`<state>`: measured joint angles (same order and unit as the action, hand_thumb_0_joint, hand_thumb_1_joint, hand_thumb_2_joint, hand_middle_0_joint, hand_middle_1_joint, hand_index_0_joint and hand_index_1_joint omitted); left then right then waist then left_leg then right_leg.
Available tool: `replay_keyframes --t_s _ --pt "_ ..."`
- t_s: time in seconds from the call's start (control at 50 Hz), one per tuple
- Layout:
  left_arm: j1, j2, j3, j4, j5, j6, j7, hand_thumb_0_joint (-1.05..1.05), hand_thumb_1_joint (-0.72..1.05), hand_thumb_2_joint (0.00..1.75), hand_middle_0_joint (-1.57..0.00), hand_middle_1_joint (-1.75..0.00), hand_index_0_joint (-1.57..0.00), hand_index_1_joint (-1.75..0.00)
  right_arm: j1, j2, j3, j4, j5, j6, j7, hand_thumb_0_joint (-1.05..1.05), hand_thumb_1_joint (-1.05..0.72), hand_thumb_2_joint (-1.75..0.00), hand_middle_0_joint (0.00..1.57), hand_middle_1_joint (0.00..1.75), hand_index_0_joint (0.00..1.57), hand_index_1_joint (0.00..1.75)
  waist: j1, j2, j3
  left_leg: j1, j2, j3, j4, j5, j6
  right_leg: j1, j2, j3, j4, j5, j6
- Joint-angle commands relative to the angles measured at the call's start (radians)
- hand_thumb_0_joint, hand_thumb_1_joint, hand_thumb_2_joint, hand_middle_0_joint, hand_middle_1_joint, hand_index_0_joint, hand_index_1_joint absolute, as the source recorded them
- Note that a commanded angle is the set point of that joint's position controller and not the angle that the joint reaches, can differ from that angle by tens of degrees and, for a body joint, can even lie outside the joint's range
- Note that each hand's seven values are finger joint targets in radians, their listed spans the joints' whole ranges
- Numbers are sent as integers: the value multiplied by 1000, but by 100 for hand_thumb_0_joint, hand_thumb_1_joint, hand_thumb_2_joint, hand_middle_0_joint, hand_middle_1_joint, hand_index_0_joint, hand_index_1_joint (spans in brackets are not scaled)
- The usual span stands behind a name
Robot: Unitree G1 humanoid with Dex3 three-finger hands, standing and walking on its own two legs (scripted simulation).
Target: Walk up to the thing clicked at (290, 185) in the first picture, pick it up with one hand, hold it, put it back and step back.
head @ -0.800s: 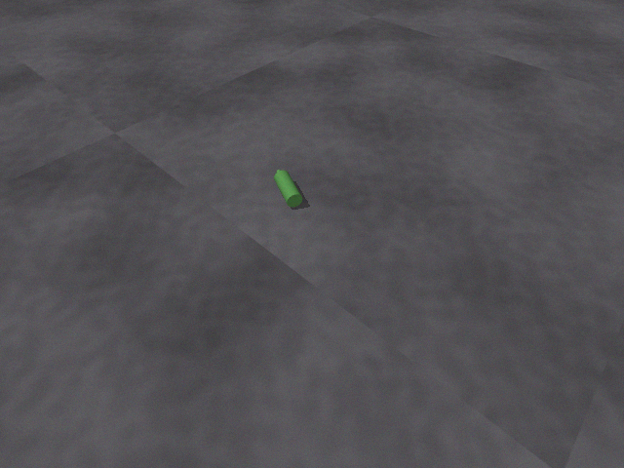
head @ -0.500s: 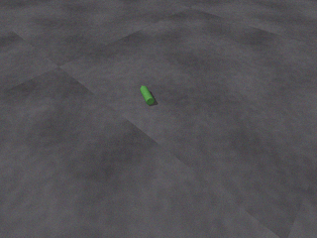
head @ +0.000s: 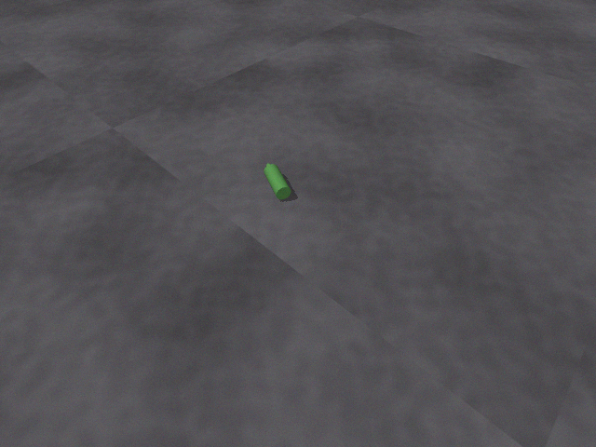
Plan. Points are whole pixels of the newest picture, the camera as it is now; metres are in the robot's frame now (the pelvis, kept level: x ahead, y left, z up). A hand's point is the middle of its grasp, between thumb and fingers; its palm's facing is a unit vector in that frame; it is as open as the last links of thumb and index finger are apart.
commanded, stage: stand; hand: left
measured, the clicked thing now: (275, 178) +1.44 +0.15 -0.74
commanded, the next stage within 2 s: walk up in 0.32 s
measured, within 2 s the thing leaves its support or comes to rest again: neither
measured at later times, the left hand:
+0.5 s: hand out of the picture +0.07 +0.30 -0.15, palm faces -0.16 -0.90 -0.41, open 7.4 cm
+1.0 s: hand (117, 283) +0.43 +0.37 -0.12, palm faces -0.45 -0.74 -0.50, open 7.4 cm
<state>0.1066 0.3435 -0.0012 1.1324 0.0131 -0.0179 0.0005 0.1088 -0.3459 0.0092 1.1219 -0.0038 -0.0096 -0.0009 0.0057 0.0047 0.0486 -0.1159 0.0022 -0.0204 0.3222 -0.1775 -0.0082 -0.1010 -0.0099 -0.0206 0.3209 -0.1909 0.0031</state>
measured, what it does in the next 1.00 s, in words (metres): walks ahead, turning right: left foot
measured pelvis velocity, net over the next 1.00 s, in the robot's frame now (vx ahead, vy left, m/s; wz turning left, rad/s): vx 0.19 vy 0.15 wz -0.43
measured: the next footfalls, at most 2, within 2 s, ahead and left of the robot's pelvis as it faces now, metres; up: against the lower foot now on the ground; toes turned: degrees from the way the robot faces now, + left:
left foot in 0.66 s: +0.19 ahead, +0.22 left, +0.00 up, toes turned -17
right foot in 1.08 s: +0.29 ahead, -0.01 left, +0.00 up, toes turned -34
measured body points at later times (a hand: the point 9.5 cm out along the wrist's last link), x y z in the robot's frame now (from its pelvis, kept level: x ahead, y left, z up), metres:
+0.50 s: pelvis +0.01 +0.03 -0.01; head +0.04 +0.00 +0.44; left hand +0.08 +0.34 -0.12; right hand +0.09 -0.31 -0.12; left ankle +0.01 +0.17 -0.71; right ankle -0.01 -0.12 -0.75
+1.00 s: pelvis +0.19 +0.15 -0.01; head +0.20 +0.12 +0.44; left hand +0.45 +0.41 -0.09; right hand +0.05 -0.15 -0.14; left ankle +0.15 +0.23 -0.75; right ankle +0.22 +0.00 -0.72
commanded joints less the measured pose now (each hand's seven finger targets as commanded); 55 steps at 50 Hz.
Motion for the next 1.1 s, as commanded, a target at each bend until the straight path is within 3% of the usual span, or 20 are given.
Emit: replay_keyframes --t_s 0.0,0.28,0.3,0.32,0.36,0.38,0.44,0.5,0.56,0.6,0.64,0.66,0.68,0.7,0.78,0.92,1.0,1.04,1.06,1.08 --pt "-31 209 39 -61 -4 -17 10 0 90 90 -20 -30 -20 -30 -40 -213 -42 -57 -2 -26 -12 0 -90 -90 20 30 20 30 0 -6 -85 21 120 -94 -42 177 31 20 -124 90 -45 149 -30" --pt "-32 210 40 -64 -5 -16 9 0 90 90 -20 -30 -20 -30 -37 -215 -40 -56 -2 -24 -13 0 -90 -90 20 30 20 30 -1 -1 -82 24 122 -93 -42 175 28 27 -125 95 -56 153 -30" --pt "138 365 110 -118 -3 -23 0 0 90 90 -20 -30 -20 -30 -76 -369 -149 -197 -56 -35 39 0 -90 -90 20 30 20 30 -6 75 -61 67 65 4 182 -355 76 -129 -135 273 15 -249 -93" --pt "159 358 112 -108 2 -26 -3 0 90 90 -20 -30 -20 -30 -71 -318 -142 -215 -61 -25 61 0 -90 -90 20 30 20 30 -3 27 -11 -20 24 -7 260 -450 92 -206 -171 389 -60 -464 -109" --pt "80 372 140 -151 14 -33 4 0 90 90 -20 -30 -20 -30 -70 -252 -131 -269 -62 -10 87 0 -90 -90 20 30 20 30 -19 -65 63 -288 -6 -112 492 -375 77 -187 -272 644 -152 -648 -180" --pt "42 385 144 -174 15 -46 13 0 90 90 -20 -30 -20 -30 -90 -241 -133 -294 -62 -3 99 0 -90 -90 20 30 20 30 -30 -102 89 -433 29 -171 572 -277 60 -116 -311 703 -163 -610 -213" --pt "77 385 146 -214 8 -70 23 0 90 90 -20 -30 -20 -30 -27 -257 -143 -316 -51 -8 104 0 -90 -90 20 30 20 30 -50 -134 -20 -541 51 -189 562 -248 13 92 -252 600 -116 -397 -227" --pt "178 370 147 -226 9 -69 23 0 90 90 -20 -30 -20 -30 -62 -254 -145 -361 -58 -5 110 0 -90 -90 20 30 20 30 7 -154 -81 -465 32 -139 456 -302 -4 118 -221 541 -81 -308 -214" --pt "194 386 151 -247 5 -69 24 0 90 90 -20 -30 -20 -30 -68 -265 -153 -391 -63 -2 118 0 -90 -90 20 30 20 30 9 -149 -52 -407 29 -114 376 -274 0 46 -187 491 -35 -231 -200" --pt "113 400 148 -277 6 -65 25 0 90 90 -20 -30 -20 -30 23 -273 -165 -380 -58 -2 120 0 -90 -90 20 30 20 30 -54 -158 -46 -209 23 -68 295 -214 16 -138 -147 420 27 -194 -165" --pt "-28 328 122 -329 11 -56 32 0 90 90 -20 -30 -20 -30 333 -345 -207 -298 -60 -3 104 0 -90 -90 20 30 20 30 -265 76 -91 309 33 -61 106 -111 24 -585 11 244 382 -332 -63" --pt "19 225 92 -336 9 -53 44 0 90 90 -20 -30 -20 -30 392 -415 -222 -296 -66 -10 88 0 -90 -90 20 30 20 30 -268 371 -94 319 218 -353 -50 -346 27 -730 153 138 718 -485 -61" --pt "62 256 89 -338 -10 -44 52 0 90 90 -20 -30 -20 -30 221 -452 -220 -357 -50 -14 85 0 -90 -90 20 30 20 30 -191 368 -18 135 375 -629 -191 -581 98 -774 112 91 863 -422 -41" --pt "99 317 91 -313 -13 -45 51 0 90 90 -20 -30 -20 -30 94 -467 -211 -393 -34 -15 85 0 -90 -90 20 30 20 30 -115 259 3 -1 415 -708 -246 -715 178 -689 -6 112 897 -317 -62" --pt "245 386 129 -195 -33 -41 11 0 90 90 -20 -30 -20 -30 54 -305 -175 -432 -35 -26 79 0 -90 -90 20 30 20 30 -37 146 -12 -24 230 -282 -128 -463 133 -520 -87 38 791 -145 -30" --pt "52 302 103 -304 -30 -36 -12 0 90 90 -20 -30 -20 -30 198 -301 -163 -426 -29 -15 85 0 -90 -90 20 30 20 30 -134 127 84 80 211 -100 -127 -147 134 -535 -63 -39 461 -93 -5" --pt "66 266 100 -307 -28 -44 5 0 90 90 -20 -30 -20 -30 168 -271 -163 -458 -47 -8 86 0 -90 -90 20 30 20 30 -74 53 16 -52 203 45 56 341 93 -229 -8 -104 322 -37 -47" --pt "270 289 126 -253 -30 -40 23 0 90 90 -20 -30 -20 -30 119 -269 -164 -492 -48 0 79 0 -90 -90 20 30 20 30 37 -19 -106 -141 126 147 360 532 26 74 26 -146 196 72 -72" --pt "431 345 152 -224 -26 -40 39 0 90 90 -20 -30 -20 -30 106 -254 -156 -515 -48 0 76 0 -90 -90 20 30 20 30 126 -114 -182 -292 76 182 607 402 -26 306 -18 -90 123 68 -106" --pt "487 415 176 -235 -23 -41 57 0 90 90 -20 -30 -20 -30 162 -198 -135 -527 -45 2 73 0 -90 -90 20 30 20 30 127 -311 -209 -630 -29 117 859 -345 -68 502 -299 391 97 -17 -227"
